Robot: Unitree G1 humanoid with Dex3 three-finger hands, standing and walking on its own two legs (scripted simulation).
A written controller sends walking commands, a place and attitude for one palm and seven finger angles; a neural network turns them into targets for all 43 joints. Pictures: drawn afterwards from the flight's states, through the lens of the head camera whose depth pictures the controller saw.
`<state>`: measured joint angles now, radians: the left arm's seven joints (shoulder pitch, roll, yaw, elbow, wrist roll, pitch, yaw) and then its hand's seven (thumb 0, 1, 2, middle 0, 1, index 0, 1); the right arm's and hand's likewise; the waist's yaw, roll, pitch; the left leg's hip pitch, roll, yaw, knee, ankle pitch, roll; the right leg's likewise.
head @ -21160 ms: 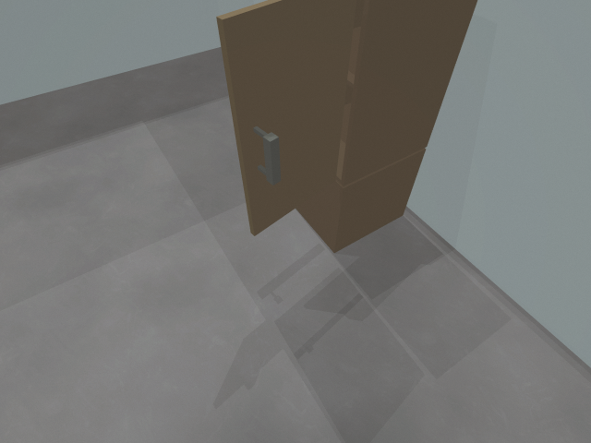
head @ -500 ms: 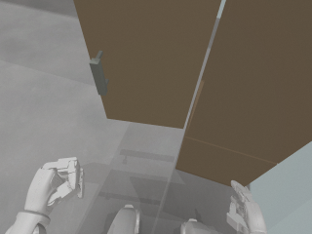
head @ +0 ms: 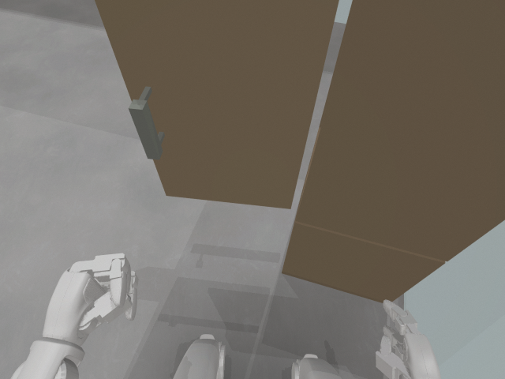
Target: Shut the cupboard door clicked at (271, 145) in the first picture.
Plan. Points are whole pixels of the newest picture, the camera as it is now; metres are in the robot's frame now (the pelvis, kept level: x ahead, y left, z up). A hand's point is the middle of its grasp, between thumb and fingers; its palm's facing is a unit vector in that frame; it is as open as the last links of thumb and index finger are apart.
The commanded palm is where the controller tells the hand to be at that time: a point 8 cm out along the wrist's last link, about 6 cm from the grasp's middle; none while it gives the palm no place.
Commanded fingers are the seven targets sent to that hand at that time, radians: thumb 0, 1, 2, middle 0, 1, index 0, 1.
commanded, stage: bring the fist close to the handle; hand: left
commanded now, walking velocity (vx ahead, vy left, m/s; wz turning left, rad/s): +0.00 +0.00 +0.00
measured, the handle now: (151, 123) +0.55 +0.24 +0.06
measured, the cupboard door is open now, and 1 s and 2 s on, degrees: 100 100 98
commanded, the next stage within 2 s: push the door shut along its arc in 1.50 s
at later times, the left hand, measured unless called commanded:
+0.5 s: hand (142, 236) +0.31 +0.19 +0.06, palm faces -0.07 -1.00 -0.03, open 3.1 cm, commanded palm +0.29 +0.25 +0.06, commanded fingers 0.00 0.90 0.90 -1.30 -1.50 -1.30 -1.50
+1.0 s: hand (151, 176) +0.42 +0.20 +0.06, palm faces -0.05 -1.00 -0.02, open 3.1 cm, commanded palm +0.41 +0.25 +0.06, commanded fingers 0.00 0.90 0.90 -1.30 -1.50 -1.30 -1.50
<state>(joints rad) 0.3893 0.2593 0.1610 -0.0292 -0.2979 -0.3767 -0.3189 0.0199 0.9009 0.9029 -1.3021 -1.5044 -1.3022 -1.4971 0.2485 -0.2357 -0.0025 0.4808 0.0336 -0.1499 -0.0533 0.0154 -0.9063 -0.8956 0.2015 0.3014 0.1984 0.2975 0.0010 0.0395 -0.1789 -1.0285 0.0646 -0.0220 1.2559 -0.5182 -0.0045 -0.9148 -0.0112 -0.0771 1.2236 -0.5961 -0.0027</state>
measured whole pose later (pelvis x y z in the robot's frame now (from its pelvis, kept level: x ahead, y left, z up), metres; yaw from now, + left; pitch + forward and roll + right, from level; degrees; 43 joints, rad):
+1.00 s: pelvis +0.00 +0.00 +0.00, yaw -1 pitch +21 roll -2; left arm -0.52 0.39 0.33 0.82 -0.21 -0.39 -0.35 0.02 0.90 0.90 -1.30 -1.50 -1.30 -1.50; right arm 0.29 -0.26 0.01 0.62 0.03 -0.06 -0.05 0.01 -0.91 -0.90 0.20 0.30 0.20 0.30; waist -0.07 0.03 -0.15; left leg -1.09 0.07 0.01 1.21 -0.49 0.00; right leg -0.99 -0.01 -0.05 1.19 -0.56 0.00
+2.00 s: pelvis -0.01 +0.00 -0.01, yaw -2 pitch +25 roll -4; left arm -0.84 0.55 0.39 1.12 -0.16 -0.40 -0.45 0.02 0.90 0.90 -1.31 -1.50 -1.32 -1.50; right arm 0.30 -0.27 0.02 0.64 0.03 0.01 -0.03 0.01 -0.91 -0.90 0.20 0.30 0.20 0.30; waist -0.13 0.03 -0.14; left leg -1.22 0.09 -0.02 1.28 -0.50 0.00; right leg -1.11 0.01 -0.06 1.24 -0.56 0.00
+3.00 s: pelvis -0.01 +0.02 -0.04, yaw -6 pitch +32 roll -7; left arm -1.32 0.76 0.35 1.30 0.01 -0.21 -0.53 0.02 0.90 0.90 -1.30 -1.50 -1.30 -1.50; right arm 0.36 -0.26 0.07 0.64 -0.01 -0.03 -0.04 0.00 -0.91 -0.89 0.20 0.30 0.20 0.30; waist -0.29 0.06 -0.12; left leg -1.46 0.11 -0.03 1.41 -0.52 0.02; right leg -1.34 0.04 -0.06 1.33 -0.56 0.02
